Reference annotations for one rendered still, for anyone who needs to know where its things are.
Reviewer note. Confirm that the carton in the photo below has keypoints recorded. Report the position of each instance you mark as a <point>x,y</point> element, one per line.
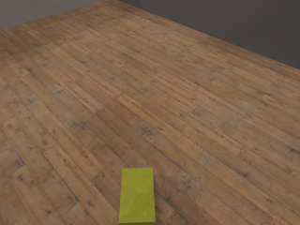
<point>137,198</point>

